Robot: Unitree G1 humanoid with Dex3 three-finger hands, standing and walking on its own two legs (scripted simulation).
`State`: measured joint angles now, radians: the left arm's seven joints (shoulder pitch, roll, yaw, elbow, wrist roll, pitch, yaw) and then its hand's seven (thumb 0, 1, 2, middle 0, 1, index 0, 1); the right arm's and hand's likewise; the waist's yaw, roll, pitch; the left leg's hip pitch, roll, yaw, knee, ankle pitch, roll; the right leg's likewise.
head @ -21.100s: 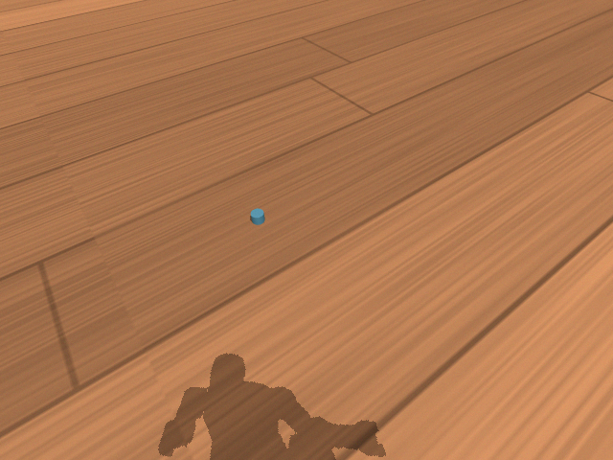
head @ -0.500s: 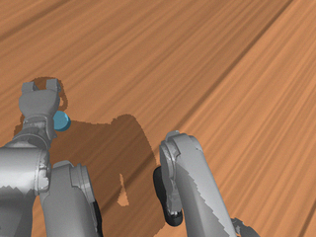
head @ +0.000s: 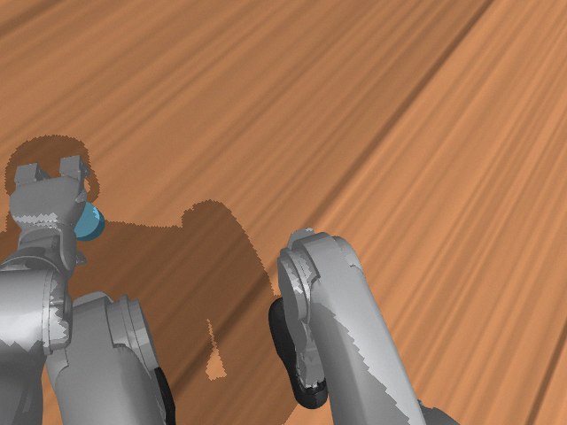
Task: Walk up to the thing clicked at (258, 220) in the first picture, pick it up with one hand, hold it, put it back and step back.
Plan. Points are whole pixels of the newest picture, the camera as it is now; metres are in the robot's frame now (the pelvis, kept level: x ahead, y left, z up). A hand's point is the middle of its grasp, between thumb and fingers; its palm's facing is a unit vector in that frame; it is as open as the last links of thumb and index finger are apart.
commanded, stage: rest palm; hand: left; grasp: from above
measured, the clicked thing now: (82, 221) +0.45 +0.20 -0.28
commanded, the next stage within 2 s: close in 1.46 s
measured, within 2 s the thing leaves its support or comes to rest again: neither
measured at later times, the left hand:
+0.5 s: hand (66, 222) +0.44 +0.22 -0.24, palm faces -0.46 -0.09 -0.88, open 14.5 cm
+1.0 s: hand (68, 221) +0.44 +0.21 -0.24, palm faces -0.45 -0.08 -0.89, open 14.5 cm
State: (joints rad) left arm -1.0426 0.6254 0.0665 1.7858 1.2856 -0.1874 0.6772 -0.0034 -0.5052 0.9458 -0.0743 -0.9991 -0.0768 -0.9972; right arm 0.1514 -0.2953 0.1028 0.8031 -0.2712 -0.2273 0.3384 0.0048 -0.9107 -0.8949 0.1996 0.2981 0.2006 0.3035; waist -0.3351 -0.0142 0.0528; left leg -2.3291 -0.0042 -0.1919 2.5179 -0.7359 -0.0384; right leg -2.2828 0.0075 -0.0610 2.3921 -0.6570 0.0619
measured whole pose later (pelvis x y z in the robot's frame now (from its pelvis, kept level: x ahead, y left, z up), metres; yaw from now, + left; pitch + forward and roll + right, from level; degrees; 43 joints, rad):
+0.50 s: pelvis +0.00 +0.01 +0.00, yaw -3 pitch +29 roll -12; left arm -1.06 0.72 0.05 1.84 1.26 -0.16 0.74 0.00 -0.58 1.02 -0.10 -0.96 -0.06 -1.01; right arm 0.14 -0.33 0.16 0.80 -0.30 -0.31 0.40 0.01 -0.92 -0.90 0.20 0.30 0.20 0.30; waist -0.38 -0.05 0.12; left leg -2.33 0.00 -0.24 2.55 -0.75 -0.04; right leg -2.26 0.02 -0.10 2.39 -0.65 0.07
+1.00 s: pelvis -0.01 +0.01 +0.00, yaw -4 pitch +28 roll -12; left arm -1.08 0.76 0.03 1.87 1.24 -0.13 0.76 0.00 -0.59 1.06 -0.11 -0.94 -0.04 -1.02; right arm 0.11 -0.36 0.20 0.77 -0.29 -0.36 0.42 0.01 -0.93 -0.91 0.20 0.30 0.20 0.30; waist -0.40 -0.08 0.15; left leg -2.31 0.00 -0.26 2.54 -0.73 -0.04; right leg -2.24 0.03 -0.12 2.36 -0.62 0.07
